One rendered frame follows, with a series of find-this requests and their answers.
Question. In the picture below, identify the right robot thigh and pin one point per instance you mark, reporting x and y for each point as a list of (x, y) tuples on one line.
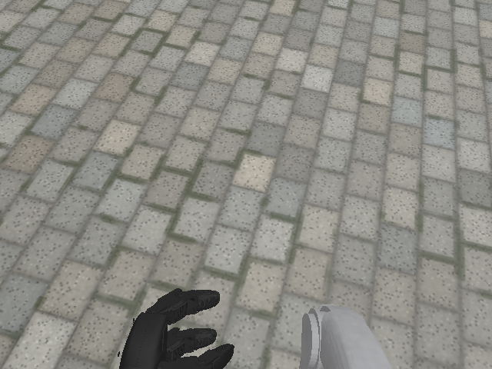
[(338, 338)]

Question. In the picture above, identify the left robot hand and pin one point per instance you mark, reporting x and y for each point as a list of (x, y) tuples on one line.
[(151, 346)]

